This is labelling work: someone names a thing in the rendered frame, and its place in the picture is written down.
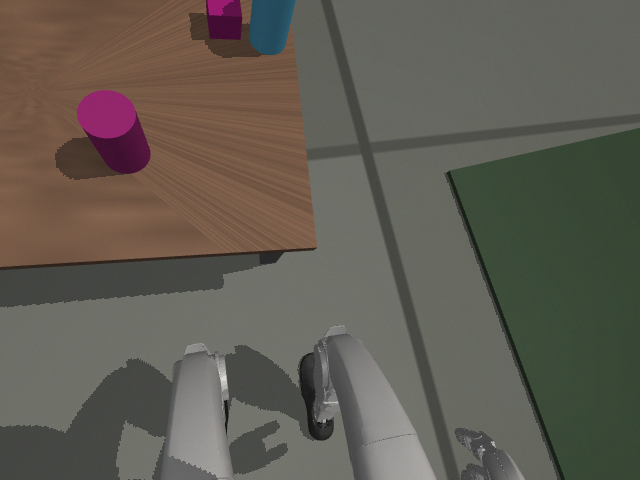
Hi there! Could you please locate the coffee table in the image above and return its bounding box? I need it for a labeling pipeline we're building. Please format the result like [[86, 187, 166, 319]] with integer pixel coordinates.
[[0, 0, 317, 270]]

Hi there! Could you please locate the right robot hand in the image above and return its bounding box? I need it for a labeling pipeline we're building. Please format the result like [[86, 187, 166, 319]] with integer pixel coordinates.
[[455, 428, 525, 480]]

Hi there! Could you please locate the right robot foot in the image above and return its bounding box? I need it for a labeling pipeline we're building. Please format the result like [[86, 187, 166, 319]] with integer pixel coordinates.
[[300, 353, 334, 441]]

